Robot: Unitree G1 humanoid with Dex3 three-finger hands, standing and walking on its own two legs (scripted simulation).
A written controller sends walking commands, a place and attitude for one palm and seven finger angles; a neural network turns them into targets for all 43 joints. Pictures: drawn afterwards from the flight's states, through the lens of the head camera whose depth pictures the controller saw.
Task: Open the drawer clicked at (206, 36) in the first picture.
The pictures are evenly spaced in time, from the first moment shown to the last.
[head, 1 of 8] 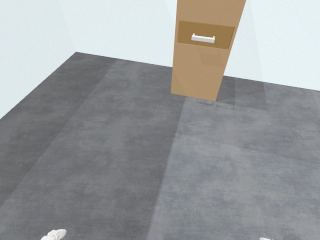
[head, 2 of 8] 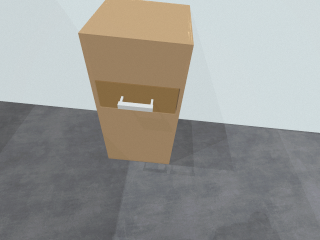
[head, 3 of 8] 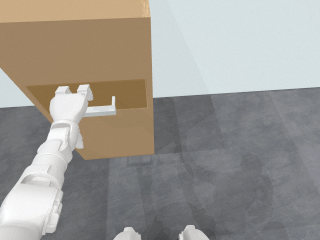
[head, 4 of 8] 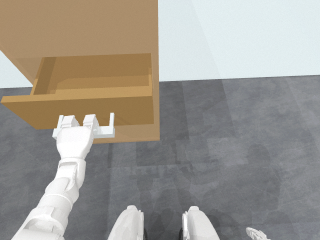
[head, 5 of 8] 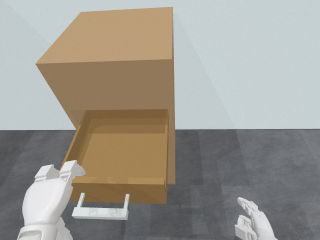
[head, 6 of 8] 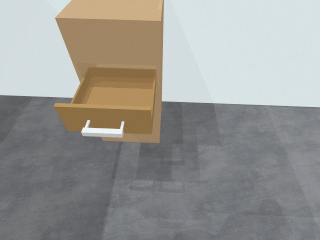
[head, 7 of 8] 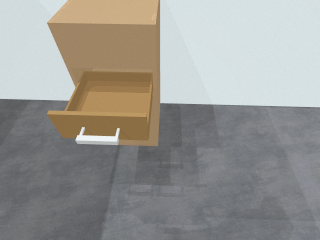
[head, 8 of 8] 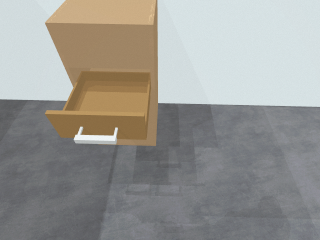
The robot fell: no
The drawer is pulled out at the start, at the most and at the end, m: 0.00 0.30 0.30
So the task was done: yes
